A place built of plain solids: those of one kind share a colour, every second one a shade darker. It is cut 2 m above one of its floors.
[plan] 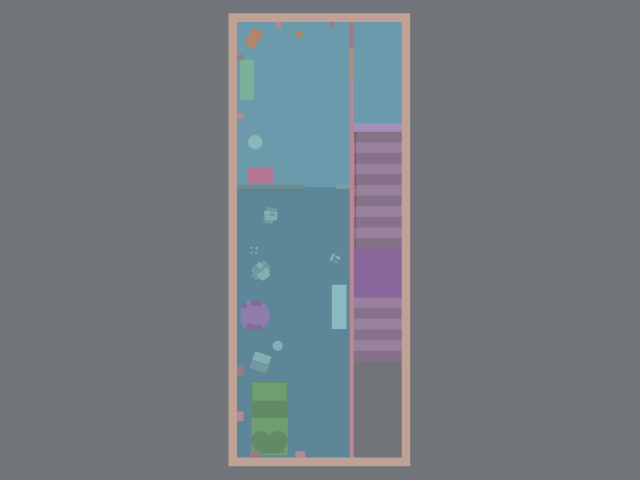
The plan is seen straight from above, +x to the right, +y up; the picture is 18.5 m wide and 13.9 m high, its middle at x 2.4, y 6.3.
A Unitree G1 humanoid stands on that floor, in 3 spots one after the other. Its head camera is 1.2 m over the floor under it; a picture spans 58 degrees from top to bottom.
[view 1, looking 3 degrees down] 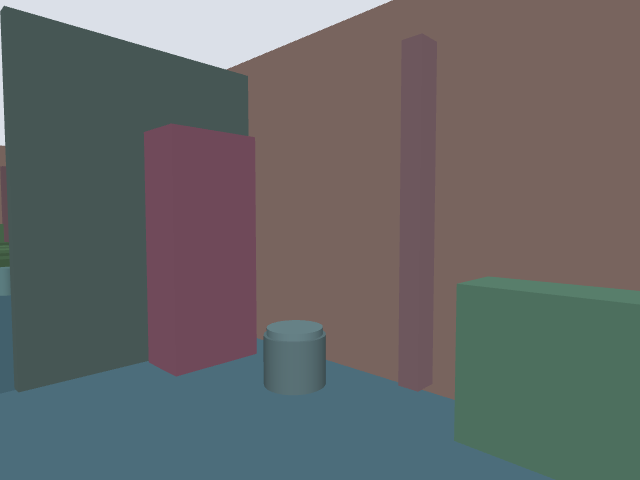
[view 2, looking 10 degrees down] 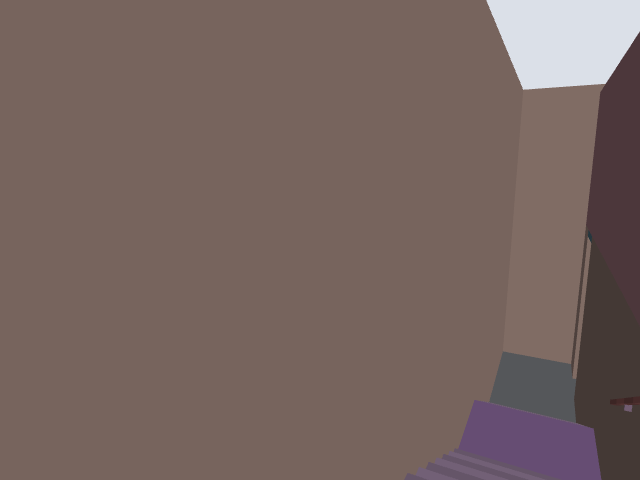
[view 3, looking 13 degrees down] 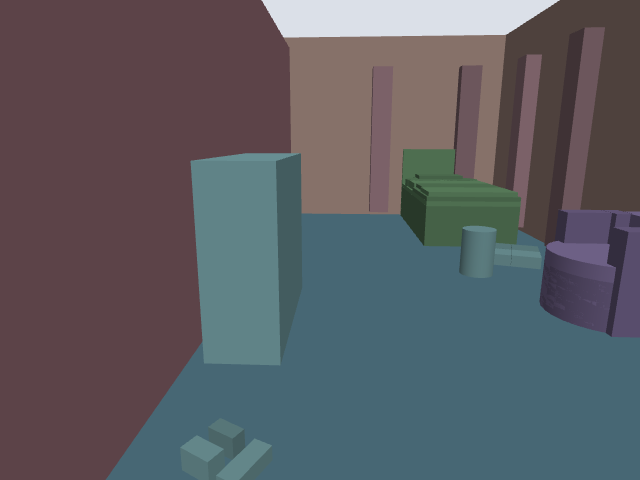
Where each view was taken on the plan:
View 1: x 2.62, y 11.41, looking -136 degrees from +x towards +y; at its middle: wall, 3.65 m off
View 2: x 4.07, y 10.43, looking -62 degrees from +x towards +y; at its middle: wall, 1.50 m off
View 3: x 2.42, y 7.14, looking -87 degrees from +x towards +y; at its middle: upper_floor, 5.33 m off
